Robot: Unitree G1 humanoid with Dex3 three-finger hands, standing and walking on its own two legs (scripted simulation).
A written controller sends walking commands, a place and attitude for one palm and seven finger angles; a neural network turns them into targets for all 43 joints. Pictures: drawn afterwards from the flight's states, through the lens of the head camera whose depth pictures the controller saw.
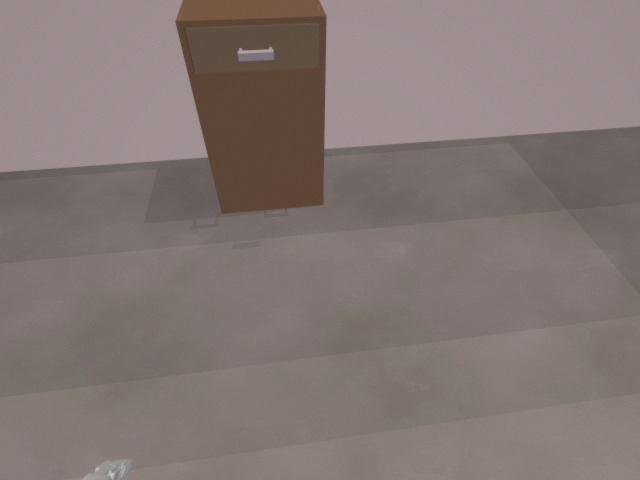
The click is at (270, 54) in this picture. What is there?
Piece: drawer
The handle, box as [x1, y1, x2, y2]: [238, 47, 273, 60]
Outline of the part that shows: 273,50 271,47 264,50 242,50 241,48 239,48 238,58 239,60 273,59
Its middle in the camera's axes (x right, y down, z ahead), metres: -0.22 -0.62 +1.29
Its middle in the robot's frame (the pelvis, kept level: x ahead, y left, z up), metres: +1.37 +0.28 -0.03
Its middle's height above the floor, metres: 0.74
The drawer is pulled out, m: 0.00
